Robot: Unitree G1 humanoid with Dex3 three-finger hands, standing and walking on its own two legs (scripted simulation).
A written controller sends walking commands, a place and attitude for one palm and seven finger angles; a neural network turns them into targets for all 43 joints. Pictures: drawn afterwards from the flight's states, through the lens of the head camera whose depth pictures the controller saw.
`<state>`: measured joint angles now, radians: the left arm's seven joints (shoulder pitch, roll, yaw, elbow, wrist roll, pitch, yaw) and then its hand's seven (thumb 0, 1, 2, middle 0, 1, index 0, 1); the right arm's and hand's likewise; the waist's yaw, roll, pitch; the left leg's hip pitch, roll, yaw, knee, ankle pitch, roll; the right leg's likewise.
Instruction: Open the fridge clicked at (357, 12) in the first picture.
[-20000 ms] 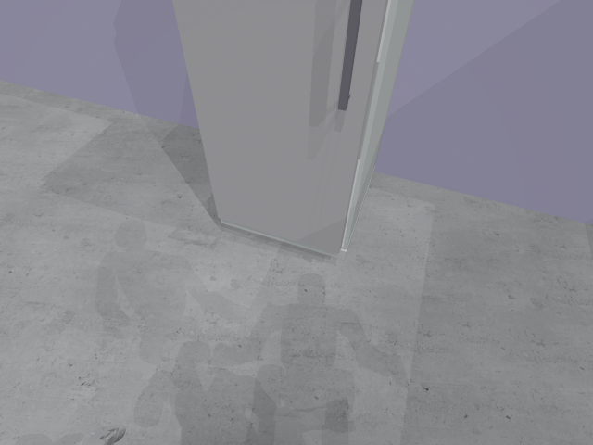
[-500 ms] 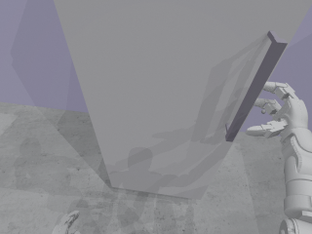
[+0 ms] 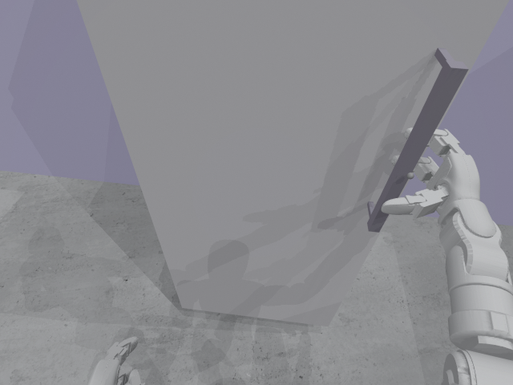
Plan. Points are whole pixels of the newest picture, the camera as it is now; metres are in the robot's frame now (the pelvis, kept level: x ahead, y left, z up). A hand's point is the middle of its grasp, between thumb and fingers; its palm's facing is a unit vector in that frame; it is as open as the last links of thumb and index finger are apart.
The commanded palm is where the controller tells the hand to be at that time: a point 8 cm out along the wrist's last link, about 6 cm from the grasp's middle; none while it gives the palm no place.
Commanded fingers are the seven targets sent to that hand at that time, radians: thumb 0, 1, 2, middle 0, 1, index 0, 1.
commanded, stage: slide the fingers in behind the handle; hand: right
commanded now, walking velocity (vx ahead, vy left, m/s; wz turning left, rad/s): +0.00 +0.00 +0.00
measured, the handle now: (401, 156) +0.45 -0.19 +0.16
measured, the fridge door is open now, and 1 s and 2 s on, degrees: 0 0 0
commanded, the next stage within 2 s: grip the handle and tug to test in 0.88 s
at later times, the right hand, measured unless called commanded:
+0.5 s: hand (402, 178) +0.39 -0.17 +0.16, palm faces +0.03 +1.00 +0.02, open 14.0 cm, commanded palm +0.37 -0.23 +0.16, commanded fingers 0.00 0.50 -0.30 0.30 1.20 0.30 1.20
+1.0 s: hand (403, 178) +0.39 -0.18 +0.16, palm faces +0.04 +1.00 +0.01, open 14.0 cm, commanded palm +0.37 -0.22 +0.16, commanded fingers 0.00 0.41 -0.34 0.31 1.21 0.31 1.21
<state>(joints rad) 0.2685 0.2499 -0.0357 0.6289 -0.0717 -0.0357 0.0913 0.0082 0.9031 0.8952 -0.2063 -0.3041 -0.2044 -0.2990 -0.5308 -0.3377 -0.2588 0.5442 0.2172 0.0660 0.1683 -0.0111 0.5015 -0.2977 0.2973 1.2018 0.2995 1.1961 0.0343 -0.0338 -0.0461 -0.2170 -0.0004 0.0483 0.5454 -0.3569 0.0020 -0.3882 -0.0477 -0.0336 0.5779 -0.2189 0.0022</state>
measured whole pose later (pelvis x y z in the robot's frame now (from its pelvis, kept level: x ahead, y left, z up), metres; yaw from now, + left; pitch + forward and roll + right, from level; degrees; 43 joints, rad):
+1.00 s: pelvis +0.00 +0.00 +0.00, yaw +0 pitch +1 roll +1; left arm 0.27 0.26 -0.02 0.64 -0.07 -0.02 0.09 0.01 0.90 0.90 -0.21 -0.30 -0.20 -0.30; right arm -0.47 -0.31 -0.24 0.45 0.23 0.08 0.15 -0.01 0.50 -0.30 0.30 1.20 0.30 1.20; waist 0.03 -0.04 -0.05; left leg -0.19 0.00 0.05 0.53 -0.36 0.01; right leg -0.36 -0.05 -0.03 0.56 -0.22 0.01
